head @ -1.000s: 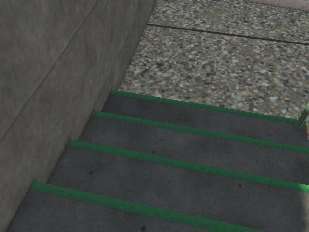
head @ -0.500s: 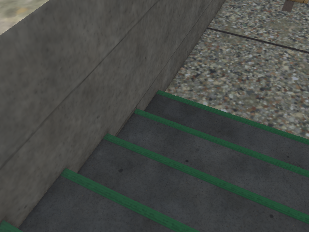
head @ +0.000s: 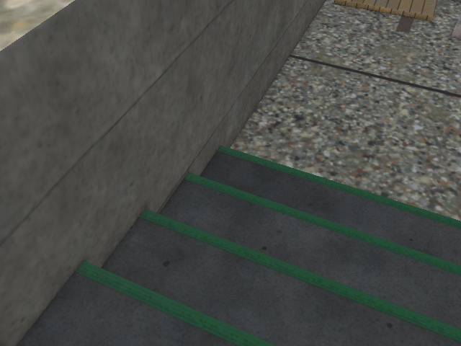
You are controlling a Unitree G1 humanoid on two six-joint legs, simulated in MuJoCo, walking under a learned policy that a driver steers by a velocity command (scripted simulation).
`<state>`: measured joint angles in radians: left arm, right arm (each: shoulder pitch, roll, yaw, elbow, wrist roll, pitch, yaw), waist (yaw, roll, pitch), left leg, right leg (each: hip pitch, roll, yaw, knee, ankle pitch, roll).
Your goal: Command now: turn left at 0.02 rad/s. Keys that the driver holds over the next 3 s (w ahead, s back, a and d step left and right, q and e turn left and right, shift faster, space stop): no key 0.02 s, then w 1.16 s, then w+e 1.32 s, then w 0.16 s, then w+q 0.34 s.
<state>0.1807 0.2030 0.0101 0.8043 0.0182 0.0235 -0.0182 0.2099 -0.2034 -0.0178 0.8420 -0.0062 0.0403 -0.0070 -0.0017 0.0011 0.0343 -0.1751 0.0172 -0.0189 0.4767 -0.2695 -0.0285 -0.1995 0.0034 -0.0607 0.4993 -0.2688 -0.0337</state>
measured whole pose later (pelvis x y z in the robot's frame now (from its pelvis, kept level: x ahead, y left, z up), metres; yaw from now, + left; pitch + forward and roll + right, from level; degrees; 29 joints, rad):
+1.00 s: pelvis +0.34 -0.12 -0.15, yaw -1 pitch -1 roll +0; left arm 0.49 0.17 0.02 1.08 0.01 -0.06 0.00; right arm 0.14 -0.22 -0.04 0.94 -0.04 -0.02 0.00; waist 0.01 0.03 0.03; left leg -0.77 0.06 0.06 1.14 -0.06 0.05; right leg -0.22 0.02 -0.08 0.58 -0.34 -0.06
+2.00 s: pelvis +0.93 -0.12 -0.35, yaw -24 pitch +1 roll -3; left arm 0.48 0.19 -0.01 0.94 0.07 -0.14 -0.03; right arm 0.08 -0.23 0.07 0.77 -0.10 -0.07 0.04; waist 0.13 0.04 -0.03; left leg -0.59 0.12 -0.09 0.57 0.32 -0.03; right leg -0.30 0.14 0.11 0.96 -0.68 -0.07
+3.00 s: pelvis +1.37 -0.33 -0.49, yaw -40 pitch +0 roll -5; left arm 0.46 0.15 -0.01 1.04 0.10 -0.10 -0.02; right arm 0.16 -0.22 -0.02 0.86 -0.09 -0.08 0.07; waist 0.08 0.06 0.00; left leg -0.57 0.11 -0.03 0.61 0.32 0.06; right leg -0.09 0.01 -0.17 0.81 -0.71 0.02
